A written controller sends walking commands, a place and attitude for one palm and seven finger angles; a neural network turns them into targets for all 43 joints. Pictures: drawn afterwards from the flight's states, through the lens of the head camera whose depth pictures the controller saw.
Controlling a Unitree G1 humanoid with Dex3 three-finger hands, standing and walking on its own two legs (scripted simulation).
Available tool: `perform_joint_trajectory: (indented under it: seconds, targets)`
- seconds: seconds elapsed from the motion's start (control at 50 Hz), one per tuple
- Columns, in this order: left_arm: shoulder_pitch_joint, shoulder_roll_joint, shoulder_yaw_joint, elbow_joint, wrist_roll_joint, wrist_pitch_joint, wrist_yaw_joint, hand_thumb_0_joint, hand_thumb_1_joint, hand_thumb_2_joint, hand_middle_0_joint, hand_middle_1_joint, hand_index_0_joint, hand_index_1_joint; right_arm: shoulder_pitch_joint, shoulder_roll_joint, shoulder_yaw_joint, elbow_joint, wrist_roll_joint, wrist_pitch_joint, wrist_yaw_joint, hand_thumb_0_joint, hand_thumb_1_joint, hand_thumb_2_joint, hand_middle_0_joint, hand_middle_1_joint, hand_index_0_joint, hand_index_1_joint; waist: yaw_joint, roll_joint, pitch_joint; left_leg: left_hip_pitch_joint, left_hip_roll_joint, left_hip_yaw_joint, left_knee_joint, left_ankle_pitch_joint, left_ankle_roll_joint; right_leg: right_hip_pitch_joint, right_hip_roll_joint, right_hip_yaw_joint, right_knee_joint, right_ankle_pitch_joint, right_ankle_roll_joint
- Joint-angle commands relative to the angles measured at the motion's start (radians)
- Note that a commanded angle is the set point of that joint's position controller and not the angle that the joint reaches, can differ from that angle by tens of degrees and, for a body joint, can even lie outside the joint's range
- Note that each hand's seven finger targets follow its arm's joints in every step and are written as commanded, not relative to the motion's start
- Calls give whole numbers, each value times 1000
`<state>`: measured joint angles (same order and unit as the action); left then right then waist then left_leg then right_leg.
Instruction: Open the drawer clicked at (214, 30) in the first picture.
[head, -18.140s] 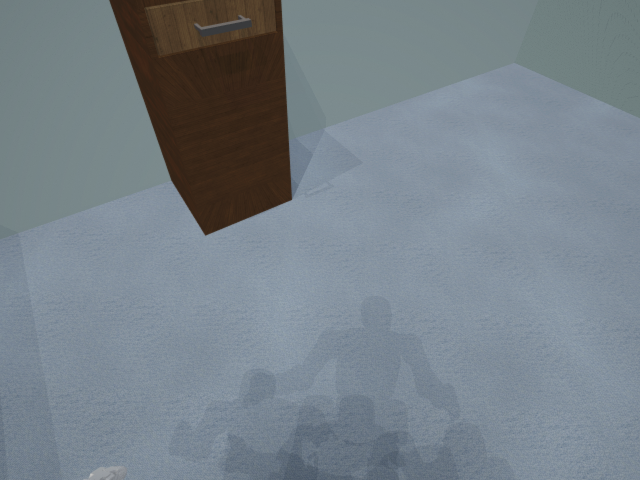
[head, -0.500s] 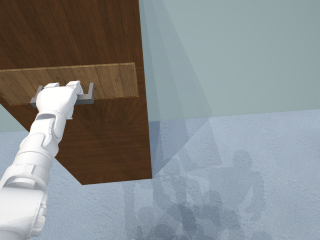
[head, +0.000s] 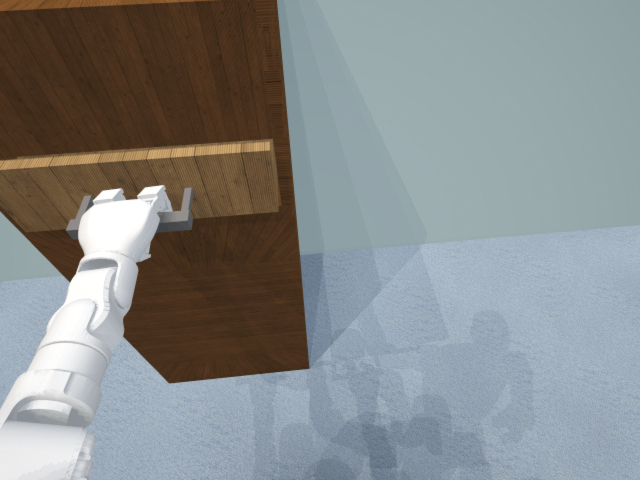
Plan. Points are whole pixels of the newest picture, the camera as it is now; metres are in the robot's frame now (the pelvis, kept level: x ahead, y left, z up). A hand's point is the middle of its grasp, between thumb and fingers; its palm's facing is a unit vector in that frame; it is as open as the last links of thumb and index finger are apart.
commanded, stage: pull the drawer open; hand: left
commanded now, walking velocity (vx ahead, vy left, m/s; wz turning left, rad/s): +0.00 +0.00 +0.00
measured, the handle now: (134, 212) +0.45 +0.26 +0.08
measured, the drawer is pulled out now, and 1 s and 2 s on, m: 0.02 0.15 0.25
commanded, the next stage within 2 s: none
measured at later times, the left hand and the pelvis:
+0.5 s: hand (129, 299) +0.33 +0.24 +0.05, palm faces +0.00 -0.06 -1.00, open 5.3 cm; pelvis -0.01 -0.01 +0.00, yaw +2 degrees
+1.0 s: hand (120, 342) +0.27 +0.24 +0.05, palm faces +0.02 -0.07 -1.00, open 5.3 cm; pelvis -0.01 -0.02 +0.00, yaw +2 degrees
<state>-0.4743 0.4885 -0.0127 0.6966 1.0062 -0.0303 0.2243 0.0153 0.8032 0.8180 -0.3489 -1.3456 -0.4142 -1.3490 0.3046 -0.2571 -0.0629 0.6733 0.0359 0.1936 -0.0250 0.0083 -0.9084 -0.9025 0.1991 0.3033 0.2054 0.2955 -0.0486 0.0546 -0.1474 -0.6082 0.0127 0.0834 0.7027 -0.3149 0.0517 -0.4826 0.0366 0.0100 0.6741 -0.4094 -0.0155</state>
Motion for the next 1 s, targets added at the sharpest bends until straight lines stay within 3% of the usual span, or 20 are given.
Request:
perform_joint_trajectory:
  seconds: [0.0, 0.02, 0.06, 0.08, 0.14, 0.16, 0.18, 0.24, 0.3, 0.32, 0.38, 0.42, 0.46, 0.5, 0.56, 0.62, 0.66, 0.74, 0.82, 0.98]
  targets:
    - [-223, 217, 74, -277, -14, 21, 35, 0, 900, 900, -400, -1350, -400, -1350, -34, -143, -48, -124, 1, -33, -9, 0, -900, -900, 200, 300, 200, 300, 40, 16, -321, 402, -5, -79, -41, 526, -1, 26, 34, -24, -66, 436, -21]
    - [-200, 186, 53, -295, -23, 31, 32, 0, 900, 900, -400, -1350, -400, -1350, -42, -140, -47, -130, 1, -36, -8, 0, -900, -900, 200, 300, 200, 300, 39, 14, -300, 402, -3, -81, -46, 525, -1, 27, 33, -30, -68, 426, -23]
    - [-166, 209, 75, -338, -19, 40, 29, 0, 900, 900, -400, -1350, -400, -1350, -60, -139, -46, -134, 2, -38, -7, 0, -900, -900, 200, 300, 200, 300, 48, 14, -316, 423, 0, -83, -50, 542, -2, 37, 32, -24, -72, 430, -20]
    - [-155, 197, 67, -344, -26, 49, 26, 0, 900, 900, -400, -1350, -400, -1350, -65, -141, -46, -135, 0, -40, -9, 0, -900, -900, 200, 300, 200, 300, 44, 18, -287, 417, -1, -80, -51, 532, -2, 35, 31, -29, -74, 425, -22]
    - [-129, 199, 69, -383, -27, 57, 19, 0, 900, 900, -400, -1350, -400, -1350, -88, -141, -39, -146, -1, -43, -15, 0, -900, -900, 200, 300, 200, 300, 44, -30, -281, 400, -4, -84, -64, 473, -1, 59, 29, -26, -83, 397, -22]
    - [-154, 171, 37, -407, -20, 54, 18, 0, 900, 900, -400, -1350, -400, -1350, -101, -134, -36, -146, 2, -46, -14, 0, -900, -900, 200, 300, 200, 300, 42, 8, -273, 420, -5, -83, -66, 474, -2, 32, 28, -25, -82, 392, -21]
    - [-116, 176, 52, -415, -25, 58, 19, 0, 900, 900, -400, -1350, -400, -1350, -101, -132, -39, -148, -1, -50, -14, 0, -900, -900, 200, 300, 200, 300, 53, 19, -268, 428, -3, -86, -66, 482, -3, 35, 27, -29, -81, 382, -24]
    - [-77, 155, 39, -452, -33, 67, 14, 0, 900, 900, -400, -1350, -400, -1350, -122, -130, -33, -155, -3, -55, -13, 0, -900, -900, 200, 300, 200, 300, 49, -11, -254, 428, -3, -86, -65, 492, -2, 50, 25, -29, -88, 397, -23]
    - [-94, 164, 40, -449, -20, 71, 9, 0, 900, 900, -400, -1350, -400, -1350, -141, -124, -24, -154, -2, -57, -20, 0, -900, -900, 200, 300, 200, 300, 53, -21, -226, 409, -13, -84, -75, 413, -4, 40, 24, -29, -89, 365, -22]
    - [-113, 135, 8, -459, -19, 70, 7, 0, 900, 900, -400, -1350, -400, -1350, -145, -123, -23, -155, -3, -60, -21, 0, -900, -900, 200, 300, 200, 300, 46, -2, -212, 411, -14, -88, -78, 399, -5, 27, 23, -32, -89, 347, -24]
    - [-96, 149, 26, -488, -20, 67, 7, 0, 900, 900, -400, -1350, -400, -1350, -155, -120, -24, -154, -7, -65, -24, 0, -900, -900, 200, 300, 200, 300, 54, -3, -229, 433, -16, -85, -75, 398, -3, 42, 21, -25, -93, 355, -26]
    - [-62, 125, 10, -523, -25, 58, 3, 0, 900, 900, -400, -1350, -400, -1350, -172, -113, -22, -162, -8, -71, -24, 0, -900, -900, 200, 300, 200, 300, 63, 0, -238, 434, -20, -81, -75, 397, -2, 53, 19, -21, -93, 366, -25]
    - [-5, 144, 34, -545, -29, 51, 0, 0, 900, 900, -400, -1350, -400, -1350, -189, -112, -17, -168, -8, -75, -23, 0, -900, -900, 200, 300, 200, 300, 77, -13, -248, 423, -23, -79, -77, 408, -2, 82, 16, -14, -92, 394, -23]
    - [10, 130, 26, -549, -33, 49, -3, 0, 900, 900, -400, -1350, -400, -1350, -200, -109, -13, -167, -8, -78, -25, 0, -900, -900, 200, 300, 200, 300, 74, -34, -214, 402, -28, -74, -81, 370, -1, 78, 15, -15, -99, 385, -19]
    - [52, 182, 77, -554, -33, 43, -3, 0, 900, 900, -400, -1350, -400, -1350, -213, -109, -10, -165, -9, -84, -32, 0, -900, -900, 200, 300, 200, 300, 86, -43, -205, 377, -36, -67, -84, 349, 0, 108, 12, -1, -103, 402, -18]
    - [66, 141, 46, -595, -34, 36, 0, 0, 900, 900, -400, -1350, -400, -1350, -216, -104, -14, -164, -11, -93, -30, 0, -900, -900, 200, 300, 200, 300, 79, -23, -192, 392, -34, -67, -84, 349, -1, 88, 14, -7, -101, 390, -19]
    - [119, 160, 72, -633, -36, 28, 5, 0, 900, 900, -400, -1350, -400, -1350, -227, -103, -14, -166, -13, -99, -28, 0, -900, -900, 200, 300, 200, 300, 96, -16, -225, 403, -35, -65, -82, 372, 0, 111, 12, 2, -98, 419, -19]
    - [188, 137, 66, -681, -52, 29, 14, 0, 900, 900, -400, -1350, -400, -1350, -238, -104, -16, -168, -17, -111, -25, 0, -900, -900, 200, 300, 200, 300, 90, -25, -200, 393, -33, -67, -85, 371, -2, 118, 11, -1, -99, 422, -19]
    - [256, 128, 65, -726, -50, 35, 24, 0, 900, 900, -400, -1350, -400, -1350, -250, -99, -15, -176, -18, -122, -23, 0, -900, -900, 200, 300, 200, 300, 102, -22, -187, 394, -35, -67, -86, 360, -3, 110, 10, -2, -96, 418, -17]
    - [271, 132, 65, -728, -46, 55, 25, 0, 900, 900, -400, -1350, -400, -1350, -269, -97, -7, -166, -18, -132, -31, 0, -900, -900, 200, 300, 200, 300, 95, -36, -139, 382, -39, -65, -94, 297, -3, 93, 8, 5, -109, 370, -14]
